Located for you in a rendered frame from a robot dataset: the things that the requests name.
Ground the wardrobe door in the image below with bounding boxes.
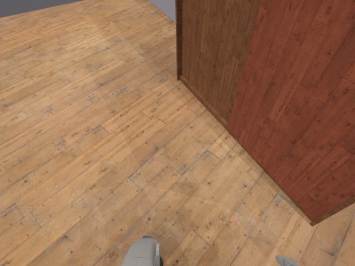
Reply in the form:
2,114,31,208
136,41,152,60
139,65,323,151
227,0,355,220
182,0,261,122

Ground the left robot thigh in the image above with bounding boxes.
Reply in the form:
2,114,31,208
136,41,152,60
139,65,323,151
120,238,160,266

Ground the robot right hand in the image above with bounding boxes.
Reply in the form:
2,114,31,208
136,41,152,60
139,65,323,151
276,255,299,266

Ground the robot left shin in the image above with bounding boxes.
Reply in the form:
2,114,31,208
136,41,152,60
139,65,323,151
142,234,153,239

